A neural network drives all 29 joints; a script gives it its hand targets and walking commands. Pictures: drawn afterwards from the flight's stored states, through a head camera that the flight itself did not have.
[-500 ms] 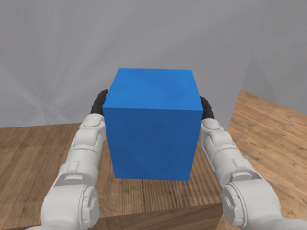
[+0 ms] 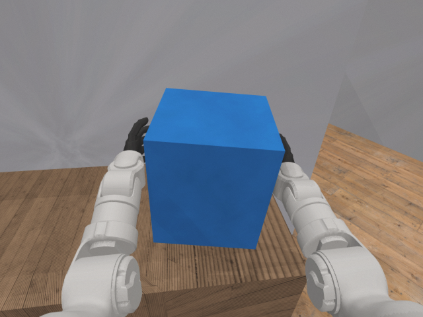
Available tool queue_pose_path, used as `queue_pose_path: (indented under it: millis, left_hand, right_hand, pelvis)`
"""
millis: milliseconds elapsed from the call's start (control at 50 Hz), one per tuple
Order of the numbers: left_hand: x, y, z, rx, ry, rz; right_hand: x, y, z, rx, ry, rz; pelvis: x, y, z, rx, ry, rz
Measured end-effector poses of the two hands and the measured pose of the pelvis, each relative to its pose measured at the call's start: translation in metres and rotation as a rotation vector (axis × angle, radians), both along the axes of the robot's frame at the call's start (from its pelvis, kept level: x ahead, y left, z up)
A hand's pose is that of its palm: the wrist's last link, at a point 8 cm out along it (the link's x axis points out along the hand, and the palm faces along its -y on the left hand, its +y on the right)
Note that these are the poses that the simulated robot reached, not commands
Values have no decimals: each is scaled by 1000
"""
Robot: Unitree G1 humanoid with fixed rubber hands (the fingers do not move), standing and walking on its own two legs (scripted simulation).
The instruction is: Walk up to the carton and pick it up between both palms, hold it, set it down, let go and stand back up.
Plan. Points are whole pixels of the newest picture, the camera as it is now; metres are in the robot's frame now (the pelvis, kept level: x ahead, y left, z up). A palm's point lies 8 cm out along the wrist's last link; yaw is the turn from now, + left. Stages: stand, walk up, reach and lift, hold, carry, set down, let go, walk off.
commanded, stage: reach and lift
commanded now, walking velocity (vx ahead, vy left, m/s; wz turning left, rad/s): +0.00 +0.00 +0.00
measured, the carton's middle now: (210, 168) +0.37 +0.00 +0.15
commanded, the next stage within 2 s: hold in 0.62 s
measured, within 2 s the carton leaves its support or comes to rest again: neither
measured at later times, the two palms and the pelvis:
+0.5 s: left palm (131, 147) +0.38 +0.15 +0.20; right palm (282, 159) +0.37 -0.15 +0.17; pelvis +0.00 +0.00 +0.00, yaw +0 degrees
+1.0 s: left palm (128, 142) +0.37 +0.15 +0.22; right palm (284, 152) +0.36 -0.15 +0.19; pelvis +0.00 +0.00 +0.00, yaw +0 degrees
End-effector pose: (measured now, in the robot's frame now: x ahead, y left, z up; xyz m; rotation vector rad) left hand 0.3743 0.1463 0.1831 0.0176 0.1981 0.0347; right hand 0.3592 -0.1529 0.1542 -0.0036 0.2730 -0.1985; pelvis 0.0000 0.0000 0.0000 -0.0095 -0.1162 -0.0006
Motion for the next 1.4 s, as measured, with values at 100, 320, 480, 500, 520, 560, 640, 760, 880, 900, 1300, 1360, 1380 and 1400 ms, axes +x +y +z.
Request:
queue_pose_path:
  millis: [100, 320, 480, 500, 520, 560, 640, 760, 880, 900, 1300, 1360, 1380, 1400]
  left_hand:
    - [2, 0, 0, 0, 6, 3]
    - [6, 3, 9, -3, -10, 11]
    - [5, 4, 14, 0, -14, 16]
    - [5, 4, 15, -1, -18, 16]
    - [5, 4, 16, -1, -21, 16]
    - [5, 5, 16, 2, -16, 17]
    - [4, 5, 15, 5, -3, 17]
    - [2, 5, 23, 4, -28, 19]
    - [0, 5, 25, 4, -19, 22]
    - [-1, 5, 26, 4, -21, 23]
    - [-18, 4, 37, 19, -31, 23]
    - [-18, 4, 37, 19, -31, 23]
    - [-18, 4, 37, 19, -31, 23]
    - [-17, 4, 37, 19, -31, 23]
  right_hand:
    - [3, 0, 1, -2, 5, 2]
    - [8, 3, 9, 2, -14, 8]
    - [10, 4, 14, 18, -22, 7]
    - [10, 4, 16, 18, -26, 7]
    - [10, 4, 17, 19, -29, 8]
    - [9, 4, 16, 19, -24, 8]
    - [9, 4, 16, 21, -12, 9]
    - [9, 5, 24, 28, -39, 9]
    - [7, 5, 27, 36, -32, 11]
    - [7, 5, 28, 38, -34, 11]
    - [-8, 3, 40, 43, -49, 15]
    - [-8, 3, 40, 44, -50, 16]
    - [-8, 3, 40, 44, -50, 16]
    - [-8, 3, 40, 44, -50, 16]
  pelvis:
    - [1, 0, 0, 0, 3, 0]
    - [4, 1, 0, -2, 10, 0]
    - [4, 1, 0, -2, 10, 0]
    - [4, 1, 0, -2, 10, 0]
    - [4, 1, 0, -2, 10, 0]
    - [4, 1, 0, -2, 10, 0]
    - [4, 1, 0, -2, 10, 0]
    - [4, 1, 0, -1, 8, 0]
    - [3, 0, 0, -1, 3, 0]
    - [3, 0, 0, 0, 3, 0]
    - [-7, -2, 0, 2, -21, 0]
    - [-7, -2, 0, 2, -21, 1]
    - [-7, -2, 0, 2, -21, 1]
    - [-7, -2, 0, 2, -21, 1]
